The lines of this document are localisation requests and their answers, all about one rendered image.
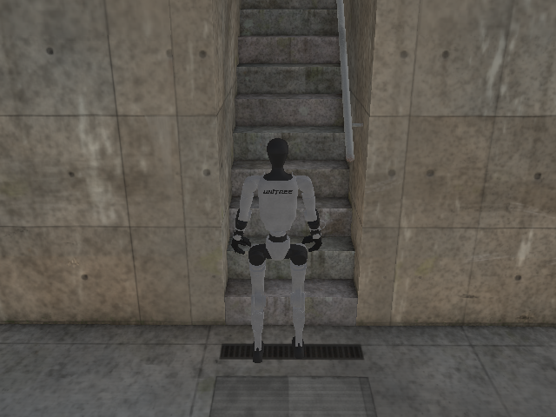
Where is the right robot upper arm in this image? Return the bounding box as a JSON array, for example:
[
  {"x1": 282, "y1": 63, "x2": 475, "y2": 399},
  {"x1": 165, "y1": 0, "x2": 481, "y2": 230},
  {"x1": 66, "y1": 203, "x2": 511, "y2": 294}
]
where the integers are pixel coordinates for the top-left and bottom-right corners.
[{"x1": 296, "y1": 175, "x2": 317, "y2": 222}]

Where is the robot right forearm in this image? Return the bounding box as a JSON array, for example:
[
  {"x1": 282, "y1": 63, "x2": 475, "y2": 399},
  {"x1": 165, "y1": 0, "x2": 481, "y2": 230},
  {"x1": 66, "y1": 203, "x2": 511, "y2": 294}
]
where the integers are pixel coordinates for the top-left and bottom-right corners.
[{"x1": 308, "y1": 209, "x2": 321, "y2": 239}]

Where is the left robot upper arm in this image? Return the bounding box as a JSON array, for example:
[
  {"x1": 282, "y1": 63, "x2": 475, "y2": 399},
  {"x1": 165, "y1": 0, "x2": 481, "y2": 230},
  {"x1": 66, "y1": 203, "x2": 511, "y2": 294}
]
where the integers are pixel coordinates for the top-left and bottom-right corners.
[{"x1": 238, "y1": 175, "x2": 260, "y2": 222}]

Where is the humanoid robot head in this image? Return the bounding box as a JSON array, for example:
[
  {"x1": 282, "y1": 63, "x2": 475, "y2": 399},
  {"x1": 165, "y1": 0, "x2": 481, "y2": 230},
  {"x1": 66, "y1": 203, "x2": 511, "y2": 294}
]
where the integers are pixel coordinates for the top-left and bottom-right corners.
[{"x1": 263, "y1": 138, "x2": 293, "y2": 181}]

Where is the robot left hand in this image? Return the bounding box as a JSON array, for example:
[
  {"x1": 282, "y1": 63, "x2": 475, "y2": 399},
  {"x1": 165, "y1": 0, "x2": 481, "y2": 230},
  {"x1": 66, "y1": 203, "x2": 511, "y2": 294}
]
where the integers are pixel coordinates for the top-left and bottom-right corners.
[{"x1": 231, "y1": 237, "x2": 251, "y2": 255}]

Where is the right robot foot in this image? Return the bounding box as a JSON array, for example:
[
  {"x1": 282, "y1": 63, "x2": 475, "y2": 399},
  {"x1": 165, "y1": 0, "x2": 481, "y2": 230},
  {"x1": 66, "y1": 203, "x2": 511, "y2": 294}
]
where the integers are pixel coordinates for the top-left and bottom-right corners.
[{"x1": 292, "y1": 337, "x2": 304, "y2": 359}]

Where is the robot right hand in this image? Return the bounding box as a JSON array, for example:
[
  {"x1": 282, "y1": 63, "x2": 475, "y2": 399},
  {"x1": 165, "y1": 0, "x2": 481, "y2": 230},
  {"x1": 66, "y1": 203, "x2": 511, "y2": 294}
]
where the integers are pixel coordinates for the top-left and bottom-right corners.
[{"x1": 302, "y1": 235, "x2": 322, "y2": 252}]

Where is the robot left forearm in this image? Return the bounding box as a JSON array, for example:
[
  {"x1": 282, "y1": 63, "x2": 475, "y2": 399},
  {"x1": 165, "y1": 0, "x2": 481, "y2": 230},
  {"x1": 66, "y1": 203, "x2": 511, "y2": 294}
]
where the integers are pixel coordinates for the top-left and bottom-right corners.
[{"x1": 233, "y1": 209, "x2": 248, "y2": 241}]

